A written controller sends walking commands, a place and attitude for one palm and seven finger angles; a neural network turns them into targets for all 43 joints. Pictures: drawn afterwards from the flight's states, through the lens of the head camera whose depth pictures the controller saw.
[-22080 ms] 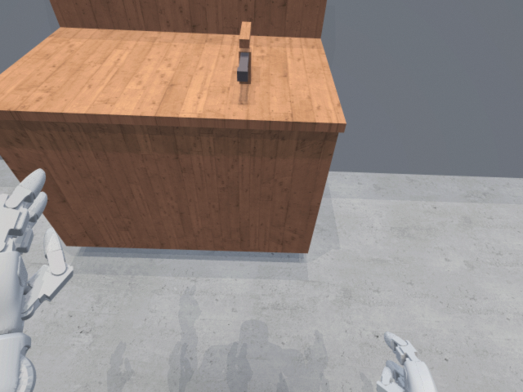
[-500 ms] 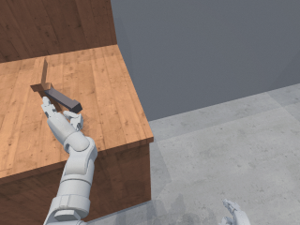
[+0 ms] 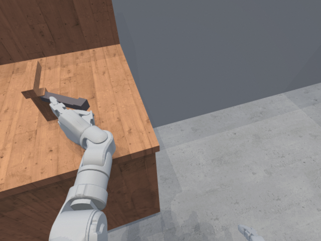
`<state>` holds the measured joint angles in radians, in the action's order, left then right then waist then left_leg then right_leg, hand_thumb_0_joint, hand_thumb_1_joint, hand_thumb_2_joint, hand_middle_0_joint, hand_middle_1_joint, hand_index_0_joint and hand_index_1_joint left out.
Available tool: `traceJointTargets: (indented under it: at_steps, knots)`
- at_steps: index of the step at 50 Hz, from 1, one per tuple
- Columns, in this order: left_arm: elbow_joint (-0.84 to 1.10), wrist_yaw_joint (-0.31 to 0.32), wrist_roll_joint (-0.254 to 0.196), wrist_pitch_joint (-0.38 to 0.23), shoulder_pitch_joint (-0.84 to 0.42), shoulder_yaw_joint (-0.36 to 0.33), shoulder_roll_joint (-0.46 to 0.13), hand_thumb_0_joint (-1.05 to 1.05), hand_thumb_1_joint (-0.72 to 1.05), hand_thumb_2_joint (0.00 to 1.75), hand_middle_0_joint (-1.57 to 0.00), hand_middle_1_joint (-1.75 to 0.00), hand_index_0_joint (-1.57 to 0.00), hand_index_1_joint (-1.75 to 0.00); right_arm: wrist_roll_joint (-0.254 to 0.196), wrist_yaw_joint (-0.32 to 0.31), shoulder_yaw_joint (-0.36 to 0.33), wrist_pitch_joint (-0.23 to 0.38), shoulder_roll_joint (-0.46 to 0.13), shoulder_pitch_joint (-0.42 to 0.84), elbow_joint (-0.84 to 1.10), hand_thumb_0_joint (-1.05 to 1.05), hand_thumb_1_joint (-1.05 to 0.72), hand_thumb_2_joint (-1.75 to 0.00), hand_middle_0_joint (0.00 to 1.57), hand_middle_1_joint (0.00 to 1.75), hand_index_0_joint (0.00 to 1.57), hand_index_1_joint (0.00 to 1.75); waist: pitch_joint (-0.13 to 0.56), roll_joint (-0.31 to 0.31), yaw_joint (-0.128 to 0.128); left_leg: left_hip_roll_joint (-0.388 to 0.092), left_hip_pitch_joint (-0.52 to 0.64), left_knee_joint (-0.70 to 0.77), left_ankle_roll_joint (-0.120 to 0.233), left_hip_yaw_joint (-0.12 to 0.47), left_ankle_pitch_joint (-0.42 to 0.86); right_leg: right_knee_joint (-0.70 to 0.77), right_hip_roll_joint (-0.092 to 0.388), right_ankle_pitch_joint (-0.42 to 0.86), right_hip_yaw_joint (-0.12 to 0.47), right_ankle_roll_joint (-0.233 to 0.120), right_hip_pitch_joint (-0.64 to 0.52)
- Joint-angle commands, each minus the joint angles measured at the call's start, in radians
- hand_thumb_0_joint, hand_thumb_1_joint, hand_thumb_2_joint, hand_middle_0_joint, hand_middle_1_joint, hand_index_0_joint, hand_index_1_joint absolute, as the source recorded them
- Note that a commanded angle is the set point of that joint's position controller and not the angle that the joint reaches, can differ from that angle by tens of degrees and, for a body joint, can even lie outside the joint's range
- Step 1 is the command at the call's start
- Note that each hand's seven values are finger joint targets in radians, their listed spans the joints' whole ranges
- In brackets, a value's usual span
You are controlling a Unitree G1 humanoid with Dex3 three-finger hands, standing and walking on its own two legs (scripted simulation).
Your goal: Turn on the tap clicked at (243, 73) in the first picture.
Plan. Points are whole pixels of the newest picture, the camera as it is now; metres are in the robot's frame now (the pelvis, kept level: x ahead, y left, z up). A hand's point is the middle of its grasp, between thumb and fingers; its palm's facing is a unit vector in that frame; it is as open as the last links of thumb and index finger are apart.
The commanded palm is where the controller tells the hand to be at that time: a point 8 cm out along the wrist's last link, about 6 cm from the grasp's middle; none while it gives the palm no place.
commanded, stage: push the lever round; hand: left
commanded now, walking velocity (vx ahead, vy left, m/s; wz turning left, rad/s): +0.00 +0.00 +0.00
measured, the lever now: (81, 105) +0.43 +0.24 +0.11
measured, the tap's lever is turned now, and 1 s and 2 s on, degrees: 53 75 78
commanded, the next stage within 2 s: lift the hand up off the lever in 0.82 s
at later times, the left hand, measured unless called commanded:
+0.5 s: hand (95, 110) +0.42 +0.20 +0.10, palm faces +0.84 -0.52 -0.12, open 7.6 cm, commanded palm +0.38 +0.21 +0.10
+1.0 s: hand (100, 100) +0.46 +0.19 +0.10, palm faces +0.84 -0.53 -0.13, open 7.7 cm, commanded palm +0.41 +0.21 +0.11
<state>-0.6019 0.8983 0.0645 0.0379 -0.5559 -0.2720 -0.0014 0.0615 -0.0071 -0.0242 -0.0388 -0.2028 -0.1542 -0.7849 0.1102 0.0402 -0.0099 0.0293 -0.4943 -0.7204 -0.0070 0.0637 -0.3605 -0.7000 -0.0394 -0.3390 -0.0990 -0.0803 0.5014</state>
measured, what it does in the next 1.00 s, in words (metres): stands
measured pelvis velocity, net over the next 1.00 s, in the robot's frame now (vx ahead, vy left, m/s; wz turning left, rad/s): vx -0.01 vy -0.01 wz -0.01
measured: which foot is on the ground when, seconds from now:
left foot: down 0.00-1.00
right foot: down 0.00-1.00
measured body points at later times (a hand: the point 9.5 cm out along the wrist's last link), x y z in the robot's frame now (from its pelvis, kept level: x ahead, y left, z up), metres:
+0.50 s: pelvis +0.00 -0.02 +0.00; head +0.03 -0.03 +0.45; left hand +0.38 +0.22 +0.11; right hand +0.10 -0.26 -0.14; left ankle +0.00 +0.12 -0.71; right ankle +0.01 -0.07 -0.72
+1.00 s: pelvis -0.01 -0.01 -0.01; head +0.04 -0.03 +0.44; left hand +0.41 +0.21 +0.11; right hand +0.06 -0.26 -0.15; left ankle +0.00 +0.12 -0.71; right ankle +0.01 -0.07 -0.72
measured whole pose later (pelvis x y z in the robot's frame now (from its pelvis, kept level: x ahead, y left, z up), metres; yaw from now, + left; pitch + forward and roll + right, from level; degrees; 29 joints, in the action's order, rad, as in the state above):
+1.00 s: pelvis -0.01 -0.01 -0.01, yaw +0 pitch +12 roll +1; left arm -0.94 0.94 0.13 -0.05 -0.84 -0.45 -0.13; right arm 0.09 0.03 -0.03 -0.02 -0.21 -0.24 -0.81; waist 0.13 0.03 -0.09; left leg 0.01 -0.62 -0.76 -0.02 0.06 -0.36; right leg -0.75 -0.05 -0.34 -0.10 -0.10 0.63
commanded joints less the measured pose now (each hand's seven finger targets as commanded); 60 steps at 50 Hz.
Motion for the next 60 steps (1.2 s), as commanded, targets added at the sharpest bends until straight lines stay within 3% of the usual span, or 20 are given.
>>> traceJointTargets:
  at_steps: [1, 2, 5, 6, 7, 14, 16, 20, 26, 27, 33, 36, 37, 38, 42, 46, 47, 52, 56, 60]
  knots:
    - [0.141, 0.008, 0.053, -0.047, -0.443, 0.025, -0.109, 0.0, 0.9, 0.9, -0.15, -0.15, -0.15, -0.15, 0.01, 0.002, -0.04, 0.035, -0.116, 0.067, 0.111, 0.0, -0.9, -0.9, 0.2, 0.3, 0.2, 0.3, 0.269, -0.061, -0.026, -0.014, 0.063, 0.058, 0.011, -0.022, 0.24, 0.116, 0.059, 0.23, 0.06, 0.048, -0.168]
    - [0.145, 0.008, 0.048, -0.048, -0.468, 0.051, -0.078, 0.0, 0.9, 0.9, -0.15, -0.15, -0.15, -0.15, 0.009, 0.006, -0.036, 0.038, -0.112, 0.065, 0.117, 0.0, -0.9, -0.9, 0.2, 0.3, 0.2, 0.3, 0.274, -0.06, -0.034, -0.011, 0.065, 0.058, 0.015, -0.026, 0.235, 0.115, 0.062, 0.229, 0.061, 0.051, -0.163]
    - [0.13, 0.021, 0.046, -0.053, -0.474, 0.0, -0.121, 0.0, 0.9, 0.9, -0.15, -0.15, -0.15, -0.15, 0.012, 0.009, -0.04, 0.04, -0.114, 0.051, 0.117, 0.0, -0.9, -0.9, 0.2, 0.3, 0.2, 0.3, 0.318, -0.106, -0.027, -0.007, 0.038, 0.049, 0.021, -0.032, 0.236, 0.112, 0.069, 0.279, 0.072, 0.062, -0.205]
    - [0.118, 0.024, 0.05, -0.053, -0.48, -0.032, -0.157, 0.0, 0.9, 0.9, -0.15, -0.15, -0.15, -0.15, 0.012, 0.005, -0.042, 0.037, -0.119, 0.049, 0.107, 0.0, -0.9, -0.9, 0.2, 0.3, 0.2, 0.3, 0.31, -0.087, -0.022, -0.008, 0.032, 0.051, 0.018, -0.031, 0.228, 0.116, 0.068, 0.262, 0.076, 0.06, -0.202]
    - [0.124, 0.024, 0.049, -0.056, -0.5, -0.009, -0.131, 0.0, 0.9, 0.9, -0.15, -0.15, -0.15, -0.15, 0.011, 0.009, -0.039, 0.036, -0.113, 0.045, 0.11, 0.0, -0.9, -0.9, 0.2, 0.3, 0.2, 0.3, 0.313, -0.068, -0.031, -0.005, 0.037, 0.05, 0.021, -0.036, 0.231, 0.116, 0.073, 0.276, 0.078, 0.063, -0.204]
    - [0.074, 0.02, 0.069, -0.061, -0.531, -0.022, -0.154, 0.0, 0.9, 0.9, -0.15, -0.15, -0.15, -0.15, 0.014, 0.013, -0.041, 0.036, -0.117, 0.018, 0.105, 0.0, -0.9, -0.9, 0.2, 0.3, 0.2, 0.3, 0.299, -0.092, -0.045, -0.004, 0.011, 0.047, 0.029, -0.04, 0.213, 0.118, 0.079, 0.301, 0.087, 0.072, -0.202]
    - [0.076, 0.02, 0.07, -0.068, -0.513, -0.06, -0.188, 0.0, 0.9, 0.9, -0.15, -0.15, -0.15, -0.15, 0.014, 0.011, -0.048, 0.036, -0.122, 0.014, 0.102, 0.0, -0.9, -0.9, 0.2, 0.3, 0.2, 0.3, 0.312, -0.084, -0.036, -0.005, 0.009, 0.045, 0.029, -0.039, 0.213, 0.116, 0.074, 0.301, 0.088, 0.071, -0.209]
    - [0.081, 0.016, 0.07, -0.082, -0.534, -0.033, -0.165, 0.0, 0.9, 0.9, -0.15, -0.15, -0.15, -0.15, 0.015, 0.016, -0.047, 0.039, -0.118, 0.002, 0.106, 0.0, -0.9, -0.9, 0.2, 0.3, 0.2, 0.3, 0.329, -0.089, -0.047, -0.001, 0.007, 0.038, 0.031, -0.043, 0.216, 0.109, 0.079, 0.34, 0.092, 0.078, -0.218]
    - [0.068, 0.016, 0.073, -0.098, -0.556, -0.091, -0.238, 0.0, 0.9, 0.9, -0.15, -0.15, -0.15, -0.15, 0.014, 0.011, -0.052, 0.039, -0.126, -0.009, 0.097, 0.0, -0.9, -0.9, 0.2, 0.3, 0.2, 0.3, 0.331, -0.073, -0.045, 0.0, -0.018, 0.041, 0.033, -0.043, 0.184, 0.119, 0.08, 0.298, 0.105, 0.078, -0.225]
    - [0.08, 0.013, 0.076, -0.101, -0.575, -0.059, -0.209, 0.0, 0.9, 0.9, -0.15, -0.15, -0.15, -0.15, 0.014, 0.012, -0.05, 0.039, -0.122, -0.008, 0.101, 0.0, -0.9, -0.9, 0.2, 0.3, 0.2, 0.3, 0.337, -0.045, -0.056, 0.0, -0.003, 0.04, 0.034, -0.047, 0.193, 0.114, 0.079, 0.304, 0.103, 0.076, -0.216]
    - [-0.014, 0.018, 0.086, -0.112, -0.657, -0.059, -0.223, 0.0, 0.9, 0.9, -0.15, -0.15, -0.15, -0.15, 0.016, 0.014, -0.047, 0.046, -0.126, -0.019, 0.085, 0.0, -0.9, -0.9, 0.2, 0.3, 0.2, 0.3, 0.273, -0.061, -0.08, -0.002, -0.036, 0.042, 0.039, -0.042, 0.118, 0.132, 0.07, 0.158, 0.101, 0.073, -0.143]
    - [-0.035, 0.025, 0.095, -0.126, -0.685, -0.071, -0.236, 0.0, 0.9, 0.9, -0.15, -0.15, -0.15, -0.15, 0.022, 0.016, -0.051, 0.049, -0.13, -0.029, 0.072, 0.0, -0.9, -0.9, 0.2, 0.3, 0.2, 0.3, 0.304, -0.037, -0.083, -0.003, -0.023, 0.034, 0.039, -0.036, 0.119, 0.121, 0.061, 0.145, 0.094, 0.067, -0.124]
    - [-0.042, 0.024, 0.095, -0.132, -0.708, -0.038, -0.202, 0.0, 0.9, 0.9, -0.15, -0.15, -0.15, -0.15, 0.022, 0.02, -0.048, 0.052, -0.126, -0.037, 0.074, 0.0, -0.9, -0.9, 0.2, 0.3, 0.2, 0.3, 0.304, -0.045, -0.094, -0.002, -0.019, 0.033, 0.04, -0.037, 0.124, 0.113, 0.06, 0.157, 0.09, 0.068, -0.116]
    - [-0.062, 0.029, 0.095, -0.135, -0.7, -0.081, -0.244, 0.0, 0.9, 0.9, -0.15, -0.15, -0.15, -0.15, 0.024, 0.02, -0.051, 0.052, -0.13, -0.047, 0.072, 0.0, -0.9, -0.9, 0.2, 0.3, 0.2, 0.3, 0.323, -0.054, -0.086, -0.002, -0.029, 0.028, 0.041, -0.038, 0.13, 0.108, 0.06, 0.17, 0.093, 0.069, -0.128]
    - [-0.115, 0.031, 0.095, -0.14, -0.731, -0.094, -0.256, 0.0, 0.9, 0.9, -0.15, -0.15, -0.15, -0.15, 0.028, 0.024, -0.05, 0.049, -0.132, -0.066, 0.066, 0.0, -0.9, -0.9, 0.2, 0.3, 0.2, 0.3, 0.33, -0.06, -0.096, 0.0, -0.055, 0.02, 0.041, -0.038, 0.127, 0.097, 0.061, 0.184, 0.095, 0.074, -0.124]
    - [-0.146, 0.033, 0.105, -0.143, -0.758, -0.169, -0.354, 0.0, 0.9, 0.9, -0.15, -0.15, -0.15, -0.15, 0.031, 0.022, -0.053, 0.04, -0.142, -0.088, 0.062, 0.0, -0.9, -0.9, 0.2, 0.3, 0.2, 0.3, 0.357, -0.062, -0.088, 0.0, -0.089, 0.015, 0.042, -0.04, 0.131, 0.095, 0.069, 0.224, 0.111, 0.079, -0.164]
    - [-0.134, 0.029, 0.107, -0.144, -0.766, -0.136, -0.316, 0.0, 0.9, 0.9, -0.15, -0.15, -0.15, -0.15, 0.031, 0.026, -0.052, 0.039, -0.136, -0.095, 0.07, 0.0, -0.9, -0.9, 0.2, 0.3, 0.2, 0.3, 0.371, -0.04, -0.092, 0.001, -0.075, 0.018, 0.043, -0.043, 0.151, 0.086, 0.066, 0.247, 0.106, 0.077, -0.164]
    - [-0.156, 0.028, 0.107, -0.139, -0.725, -0.144, -0.306, 0.0, 0.9, 0.9, -0.15, -0.15, -0.15, -0.15, 0.033, 0.039, -0.054, 0.041, -0.138, -0.121, 0.073, 0.0, -0.9, -0.9, 0.2, 0.3, 0.2, 0.3, 0.367, -0.038, -0.09, -0.003, -0.05, 0.023, 0.043, -0.043, 0.184, 0.081, 0.05, 0.265, 0.084, 0.073, -0.156]
    - [-0.104, 0.027, 0.101, -0.14, -0.709, -0.177, -0.344, 0.0, 0.9, 0.9, -0.15, -0.15, -0.15, -0.15, 0.033, 0.043, -0.06, 0.039, -0.145, -0.13, 0.079, 0.0, -0.9, -0.9, 0.2, 0.3, 0.2, 0.3, 0.388, -0.056, -0.074, -0.003, -0.046, 0.031, 0.044, -0.041, 0.207, 0.084, 0.049, 0.313, 0.087, 0.074, -0.208]
    - [-0.029, 0.02, 0.091, -0.13, -0.667, -0.155, -0.314, 0.0, 0.9, 0.9, -0.15, -0.15, -0.15, -0.15, 0.03, 0.047, -0.062, 0.04, -0.142, -0.13, 0.092, 0.0, -0.9, -0.9, 0.2, 0.3, 0.2, 0.3, 0.4, -0.049, -0.068, -0.004, -0.017, 0.04, 0.042, -0.052, 0.246, 0.088, 0.049, 0.384, 0.086, 0.077, -0.247]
